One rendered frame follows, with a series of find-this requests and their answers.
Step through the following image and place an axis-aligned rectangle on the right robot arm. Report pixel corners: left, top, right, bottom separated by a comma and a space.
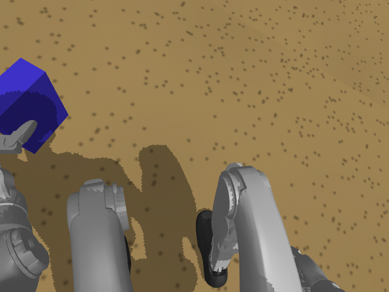
311, 280, 346, 292

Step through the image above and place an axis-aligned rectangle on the right robot foot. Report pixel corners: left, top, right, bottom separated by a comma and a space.
196, 210, 228, 288

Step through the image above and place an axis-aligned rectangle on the left robot hand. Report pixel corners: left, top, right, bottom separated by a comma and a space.
0, 120, 37, 154

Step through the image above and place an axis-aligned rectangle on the left robot arm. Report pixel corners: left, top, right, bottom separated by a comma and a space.
0, 163, 50, 292

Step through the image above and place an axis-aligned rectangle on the right robot hand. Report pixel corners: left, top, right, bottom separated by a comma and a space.
291, 246, 328, 292

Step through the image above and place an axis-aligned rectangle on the carton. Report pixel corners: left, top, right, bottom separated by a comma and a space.
0, 58, 68, 154

